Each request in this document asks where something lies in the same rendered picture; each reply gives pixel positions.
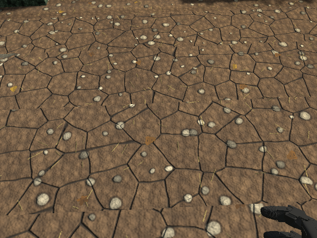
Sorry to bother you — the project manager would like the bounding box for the robot right hand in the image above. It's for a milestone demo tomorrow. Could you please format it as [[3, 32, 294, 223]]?
[[261, 204, 317, 238]]

